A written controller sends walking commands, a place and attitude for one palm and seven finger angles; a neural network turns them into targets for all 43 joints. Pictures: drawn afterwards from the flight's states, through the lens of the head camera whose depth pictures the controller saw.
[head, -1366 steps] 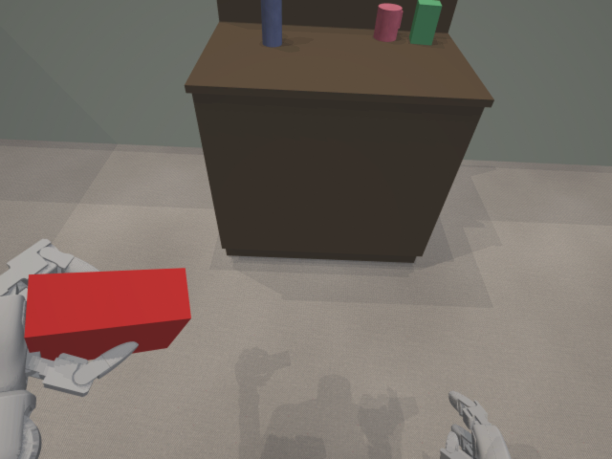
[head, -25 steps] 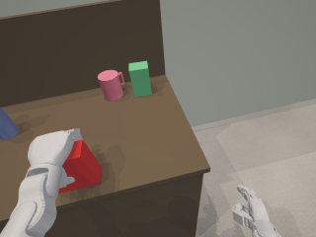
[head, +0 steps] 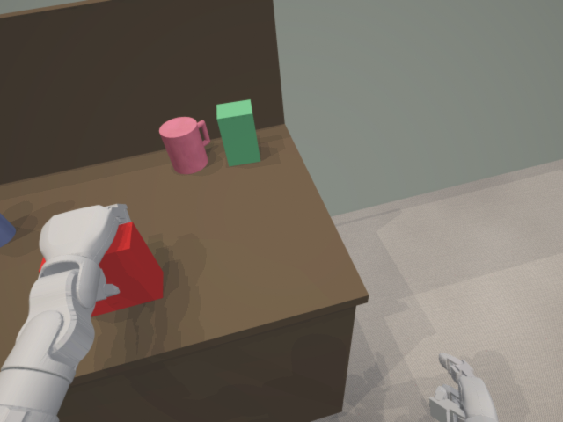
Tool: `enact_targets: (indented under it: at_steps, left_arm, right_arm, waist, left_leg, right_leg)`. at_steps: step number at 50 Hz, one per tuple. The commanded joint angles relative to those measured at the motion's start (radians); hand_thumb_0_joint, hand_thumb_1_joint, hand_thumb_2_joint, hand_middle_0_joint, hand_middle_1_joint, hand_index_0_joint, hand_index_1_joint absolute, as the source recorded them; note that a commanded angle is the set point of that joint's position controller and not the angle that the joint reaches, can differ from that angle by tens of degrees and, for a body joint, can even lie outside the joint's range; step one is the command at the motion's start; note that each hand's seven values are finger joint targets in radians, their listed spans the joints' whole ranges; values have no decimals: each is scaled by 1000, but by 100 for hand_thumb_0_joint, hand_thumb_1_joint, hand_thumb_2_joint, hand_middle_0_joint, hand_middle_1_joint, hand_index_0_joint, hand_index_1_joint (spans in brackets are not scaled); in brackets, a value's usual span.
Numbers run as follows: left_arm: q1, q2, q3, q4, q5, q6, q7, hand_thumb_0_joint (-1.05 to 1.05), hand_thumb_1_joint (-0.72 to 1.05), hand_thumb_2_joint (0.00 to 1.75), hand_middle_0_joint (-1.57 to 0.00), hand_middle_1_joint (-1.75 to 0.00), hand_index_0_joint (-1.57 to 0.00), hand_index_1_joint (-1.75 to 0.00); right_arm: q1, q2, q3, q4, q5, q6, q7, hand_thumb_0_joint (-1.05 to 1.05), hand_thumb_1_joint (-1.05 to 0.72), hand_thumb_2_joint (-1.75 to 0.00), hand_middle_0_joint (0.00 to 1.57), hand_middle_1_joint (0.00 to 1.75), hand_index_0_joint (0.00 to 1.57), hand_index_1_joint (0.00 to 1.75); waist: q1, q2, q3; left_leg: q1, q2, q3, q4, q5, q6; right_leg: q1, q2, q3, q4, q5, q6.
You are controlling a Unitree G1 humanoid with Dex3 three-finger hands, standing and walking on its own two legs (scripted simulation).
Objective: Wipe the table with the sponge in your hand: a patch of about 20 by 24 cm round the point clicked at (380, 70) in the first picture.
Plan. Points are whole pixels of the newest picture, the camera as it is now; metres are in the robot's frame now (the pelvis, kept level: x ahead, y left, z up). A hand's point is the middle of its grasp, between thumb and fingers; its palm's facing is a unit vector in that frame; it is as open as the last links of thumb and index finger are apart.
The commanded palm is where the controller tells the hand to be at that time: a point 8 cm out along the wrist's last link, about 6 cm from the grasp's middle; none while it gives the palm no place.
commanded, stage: wipe forward along the first lane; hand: left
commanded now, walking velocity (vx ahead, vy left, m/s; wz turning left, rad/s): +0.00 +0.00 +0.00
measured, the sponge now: (115, 279) +0.28 +0.30 +0.05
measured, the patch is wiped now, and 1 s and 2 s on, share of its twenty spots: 0.00 0.15 0.20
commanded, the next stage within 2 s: slide across to the middle lane in 1.02 s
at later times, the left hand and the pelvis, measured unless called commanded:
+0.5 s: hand (115, 219) +0.36 +0.32 +0.11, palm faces -0.06 +0.00 -1.00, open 9.7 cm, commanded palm +0.33 +0.31 +0.14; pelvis +0.01 +0.01 +0.00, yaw +0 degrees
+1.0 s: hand (115, 201) +0.40 +0.34 +0.11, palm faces -0.09 +0.00 -1.00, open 9.7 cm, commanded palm +0.38 +0.34 +0.15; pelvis +0.02 +0.02 +0.00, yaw +0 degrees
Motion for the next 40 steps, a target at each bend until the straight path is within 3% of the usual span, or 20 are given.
enact_targets:
  at_steps: [1, 3, 4, 5, 8, 9, 11, 14, 15, 17, 18, 19, 20, 24, 27, 29, 31, 34, 36, 40]
  left_arm:
    - [-239, 178, 60, -4, 5, -4, 7, 0, 10, 130, -120, -160, -120, -160]
    - [-265, 187, 56, 41, 11, -4, 2, 0, 10, 130, -120, -160, -120, -160]
    - [-276, 200, 68, 44, 11, -6, -1, 0, 10, 130, -120, -160, -120, -160]
    - [-291, 167, 33, 67, 14, -7, -4, 0, 10, 130, -120, -160, -120, -160]
    - [-361, 159, 6, 89, 21, -18, -8, 0, 10, 130, -120, -160, -120, -160]
    - [-376, 197, 41, 110, 26, -19, -6, 0, 10, 130, -120, -160, -120, -160]
    - [-426, 154, -10, 136, 30, -20, -12, 0, 10, 130, -120, -160, -120, -160]
    - [-480, 225, 40, 191, 39, -26, -10, 0, 10, 130, -120, -160, -120, -160]
    - [-500, 183, -2, 206, 41, -29, -13, 0, 10, 130, -120, -160, -120, -160]
    - [-492, 190, 7, 227, 44, -34, -13, 0, 10, 130, -120, -160, -120, -160]
    - [-495, 207, 23, 235, 45, -37, -11, 0, 10, 130, -120, -160, -120, -160]
    - [-494, 242, 57, 231, 46, -41, -11, 0, 10, 130, -120, -160, -120, -160]
    - [-512, 213, 25, 239, 47, -43, -11, 0, 10, 130, -120, -160, -120, -160]
    - [-509, 247, 64, 259, 47, -48, -8, 0, 10, 130, -120, -160, -120, -160]
    - [-507, 237, 51, 270, 51, -50, -6, 0, 10, 130, -120, -160, -120, -160]
    - [-528, 264, 70, 273, 55, -49, -5, 0, 10, 130, -120, -160, -120, -160]
    - [-531, 234, 43, 286, 57, -47, -3, 0, 10, 130, -120, -160, -120, -160]
    - [-572, 285, 75, 307, 64, -49, -4, 0, 10, 130, -120, -160, -120, -160]
    - [-589, 249, 36, 322, 68, -51, -6, 0, 10, 130, -120, -160, -120, -160]
    - [-647, 284, 52, 372, 77, -60, -8, 0, 10, 130, -120, -160, -120, -160]
  right_arm:
    - [-148, -105, -32, -156, 2, -45, -5, 0, -90, -90, 20, 30, 20, 30]
    - [-136, -111, -33, -149, 3, -37, -5, 0, -90, -90, 20, 30, 20, 30]
    - [-144, -111, -31, -153, 5, -37, -4, 0, -90, -90, 20, 30, 20, 30]
    - [-129, -110, -32, -151, 5, -35, -5, 0, -90, -90, 20, 30, 20, 30]
    - [-116, -112, -33, -155, 7, -29, -2, 0, -90, -90, 20, 30, 20, 30]
    - [-116, -112, -32, -151, 9, -29, -2, 0, -90, -90, 20, 30, 20, 30]
    - [-98, -112, -32, -152, 10, -25, -3, 0, -90, -90, 20, 30, 20, 30]
    - [-89, -120, -32, -141, 10, -16, -7, 0, -90, -90, 20, 30, 20, 30]
    - [-77, -117, -31, -143, 10, -14, -6, 0, -90, -90, 20, 30, 20, 30]
    - [-68, -119, -35, -142, 10, -8, -2, 0, -90, -90, 20, 30, 20, 30]
    - [-61, -122, -37, -142, 8, -5, -1, 0, -90, -90, 20, 30, 20, 30]
    - [-68, -125, -35, -145, 7, -3, 0, 0, -90, -90, 20, 30, 20, 30]
    - [-56, -122, -36, -145, 7, 1, 0, 0, -90, -90, 20, 30, 20, 30]
    - [-52, -128, -38, -148, 7, 10, 4, 0, -90, -90, 20, 30, 20, 30]
    - [-32, -132, -43, -144, 7, 15, 8, 0, -90, -90, 20, 30, 20, 30]
    - [-39, -135, -40, -144, 8, 21, 9, 0, -90, -90, 20, 30, 20, 30]
    - [-23, -134, -46, -142, 8, 23, 11, 0, -90, -90, 20, 30, 20, 30]
    - [-21, -141, -44, -137, 9, 26, 8, 0, -90, -90, 20, 30, 20, 30]
    - [-7, -138, -46, -136, 10, 28, 10, 0, -90, -90, 20, 30, 20, 30]
    - [17, -143, -48, -125, 9, 32, 6, 0, -90, -90, 20, 30, 20, 30]
  waist:
    - [-25, -154, -136]
    - [-29, -161, -133]
    - [-27, -129, -127]
    - [-34, -150, -132]
    - [-42, -137, -150]
    - [-40, -122, -146]
    - [-53, -148, -145]
    - [-50, -129, -160]
    - [-58, -142, -159]
    - [-52, -129, -178]
    - [-50, -144, -193]
    - [-42, -116, -206]
    - [-53, -146, -207]
    - [-43, -134, -215]
    - [-52, -147, -227]
    - [-48, -114, -212]
    - [-56, -141, -217]
    - [-55, -121, -227]
    - [-65, -120, -217]
    - [-72, -125, -242]
  left_leg:
    - [22, -56, 15, -23, 108, 66]
    - [9, -58, 13, -22, 95, 66]
    - [8, -58, 7, -28, 84, 64]
    - [4, -58, 13, -23, 79, 67]
    - [4, -58, 11, -20, 73, 69]
    - [-1, -56, 2, -26, 67, 66]
    - [-1, -55, 8, -22, 67, 70]
    - [-9, -55, 2, -24, 66, 68]
    - [-9, -56, 6, -22, 67, 70]
    - [-4, -55, 7, -16, 91, 70]
    - [-5, -54, 8, -11, 109, 70]
    - [-9, -54, 3, -13, 120, 68]
    - [-8, -55, 9, -9, 124, 71]
    - [-14, -50, 2, -10, 153, 69]
    - [-11, -50, 15, 3, 180, 71]
    - [-23, -51, 5, -7, 182, 68]
    - [-11, -48, 9, -3, 178, 71]
    - [-19, -50, 7, -6, 183, 71]
    - [-11, -47, 8, -5, 179, 70]
    - [-9, -47, 6, 0, 183, 72]
  right_leg:
    - [16, -1, 49, -100, 154, 2]
    - [8, -1, 51, -102, 144, 3]
    - [0, 4, 59, -104, 124, -5]
    - [-5, 2, 41, -100, 116, 1]
    - [-15, 0, 40, -99, 115, 1]
    - [-19, 5, 44, -99, 99, -7]
    - [-29, 1, 30, -98, 103, 0]
    - [-25, 4, 37, -98, 100, -7]
    - [-27, 2, 25, -95, 103, -3]
    - [-20, 2, 25, -89, 134, -6]
    - [-5, 1, 28, -84, 164, -5]
    - [5, 2, 33, -81, 175, -10]
    - [7, 1, 26, -78, 184, -5]
    - [10, 3, 25, -72, 216, -12]
    - [17, 0, 24, -67, 264, -6]
    - [9, 3, 25, -67, 250, -15]
    - [-2, 3, 17, -69, 239, -8]
    - [3, 3, 25, -70, 244, -14]
    - [-15, 3, 14, -70, 232, -12]
    - [-16, 5, 14, -68, 230, -13]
